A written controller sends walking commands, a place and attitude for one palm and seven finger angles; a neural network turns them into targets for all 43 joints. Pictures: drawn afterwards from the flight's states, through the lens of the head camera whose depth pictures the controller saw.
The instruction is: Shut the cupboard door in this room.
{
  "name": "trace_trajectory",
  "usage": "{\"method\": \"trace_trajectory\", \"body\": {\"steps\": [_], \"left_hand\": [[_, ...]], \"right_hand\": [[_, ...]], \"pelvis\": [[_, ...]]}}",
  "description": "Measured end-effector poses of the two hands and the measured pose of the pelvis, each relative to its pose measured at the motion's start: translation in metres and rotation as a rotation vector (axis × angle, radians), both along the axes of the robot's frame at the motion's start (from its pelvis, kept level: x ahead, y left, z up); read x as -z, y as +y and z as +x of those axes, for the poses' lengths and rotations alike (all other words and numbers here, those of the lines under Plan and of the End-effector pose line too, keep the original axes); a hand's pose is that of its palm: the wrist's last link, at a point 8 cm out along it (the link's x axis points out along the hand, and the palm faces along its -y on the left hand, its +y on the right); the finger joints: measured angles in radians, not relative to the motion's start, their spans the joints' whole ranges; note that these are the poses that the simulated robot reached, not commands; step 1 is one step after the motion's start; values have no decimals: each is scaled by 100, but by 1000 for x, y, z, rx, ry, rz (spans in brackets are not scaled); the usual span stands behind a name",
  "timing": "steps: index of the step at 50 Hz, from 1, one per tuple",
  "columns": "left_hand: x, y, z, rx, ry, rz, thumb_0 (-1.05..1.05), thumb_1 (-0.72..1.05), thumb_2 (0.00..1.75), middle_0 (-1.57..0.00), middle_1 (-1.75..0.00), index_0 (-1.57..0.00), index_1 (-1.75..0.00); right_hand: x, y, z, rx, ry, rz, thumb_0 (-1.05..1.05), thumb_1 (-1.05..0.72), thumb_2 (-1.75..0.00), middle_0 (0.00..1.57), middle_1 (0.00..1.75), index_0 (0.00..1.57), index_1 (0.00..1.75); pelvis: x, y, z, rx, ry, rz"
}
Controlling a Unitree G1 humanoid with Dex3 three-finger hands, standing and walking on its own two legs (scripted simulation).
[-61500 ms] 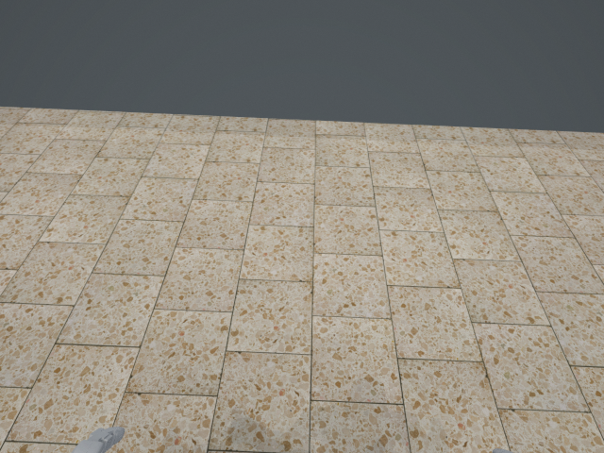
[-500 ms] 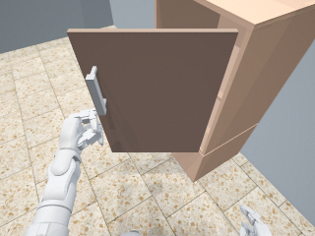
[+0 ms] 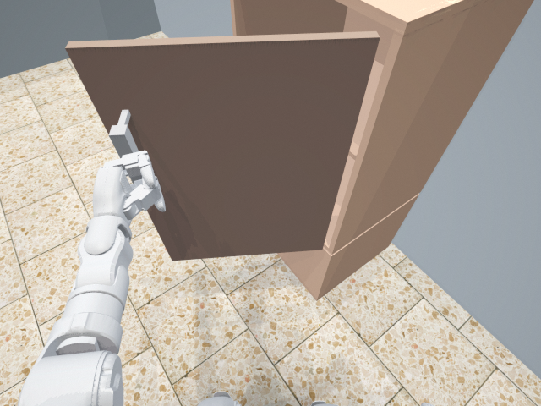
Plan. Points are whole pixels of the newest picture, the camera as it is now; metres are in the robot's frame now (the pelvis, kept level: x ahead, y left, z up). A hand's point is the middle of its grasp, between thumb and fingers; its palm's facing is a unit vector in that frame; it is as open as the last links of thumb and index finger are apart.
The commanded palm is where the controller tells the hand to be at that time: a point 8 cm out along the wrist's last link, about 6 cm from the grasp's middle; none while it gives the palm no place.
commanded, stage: bring the fist close to the handle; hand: left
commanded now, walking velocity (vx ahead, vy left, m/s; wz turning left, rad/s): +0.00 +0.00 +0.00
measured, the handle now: (136, 155) +0.49 +0.22 +0.08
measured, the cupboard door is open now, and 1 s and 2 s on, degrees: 59 49 36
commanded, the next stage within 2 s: push the door shut along its arc in 0.16 s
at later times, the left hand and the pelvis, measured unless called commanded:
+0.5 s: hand (150, 185) +0.42 +0.18 +0.09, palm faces +0.03 -1.00 -0.03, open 3.3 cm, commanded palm +0.41 +0.23 +0.09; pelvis -0.01 +0.00 +0.00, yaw +2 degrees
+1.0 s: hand (169, 154) +0.48 +0.16 +0.09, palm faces -0.10 -1.00 +0.00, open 3.1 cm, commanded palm +0.47 +0.22 +0.09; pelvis +0.00 +0.00 -0.01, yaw +0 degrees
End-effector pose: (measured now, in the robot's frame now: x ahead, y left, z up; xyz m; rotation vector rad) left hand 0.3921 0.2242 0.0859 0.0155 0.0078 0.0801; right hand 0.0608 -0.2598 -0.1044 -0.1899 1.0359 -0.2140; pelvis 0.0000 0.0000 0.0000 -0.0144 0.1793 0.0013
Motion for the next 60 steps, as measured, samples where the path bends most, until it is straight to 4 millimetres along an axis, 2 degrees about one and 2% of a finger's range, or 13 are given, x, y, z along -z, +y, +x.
{"method": "trace_trajectory", "body": {"steps": [7,15,20,24,30,35,45,51,60], "left_hand": [[-3,8,-11,-20,-30,4,2,90,90,-130,-150,-130,-150],[-2,10,-19,0,-18,-1,2,90,90,-130,-150,-130,-150],[3,13,-10,14,10,2,2,90,90,-130,-150,-131,-150],[-3,12,6,44,-13,16,4,91,91,-130,-150,-130,-150],[-8,7,28,86,-1,0,4,91,91,-131,-150,-130,-150],[-9,7,43,105,13,-1,3,91,90,-131,-150,-131,-150],[-6,-6,67,166,4,-8,2,91,90,-130,-150,-130,-150],[-8,-6,79,183,16,-15,2,90,90,-130,-150,-130,-150],[-10,-6,97,229,24,-16,2,90,90,-130,-150,-130,-150]], "right_hand": [[-2,-3,0,6,6,0,1,-90,-90,20,30,21,30],[-6,-3,23,-26,-48,-4,1,-90,-90,20,30,21,30],[-8,-1,34,-51,-72,-19,1,-90,-90,20,30,21,30],[-5,0,35,-55,-68,-29,1,-90,-90,20,30,21,30],[4,1,18,-36,-14,-25,1,-90,-90,20,30,21,30],[8,1,-7,-1,52,-21,1,-90,-90,20,30,21,30],[13,-3,-53,63,183,-35,1,-90,-90,20,30,21,30],[11,-4,-66,92,205,-43,1,-90,-90,20,30,21,30],[12,-5,-73,96,221,-59,1,-90,-90,20,30,21,30]], "pelvis": [[-2,-3,1,2,-10,1],[-2,-4,-2,-13,-18,-4],[0,-4,-6,-26,-12,-8],[4,-3,-9,-31,5,-14],[8,0,-7,-28,31,-16],[9,2,-5,-21,50,-16],[14,5,-4,-10,86,-22],[15,5,-4,-3,98,-25],[21,5,-8,-8,128,-37]]}}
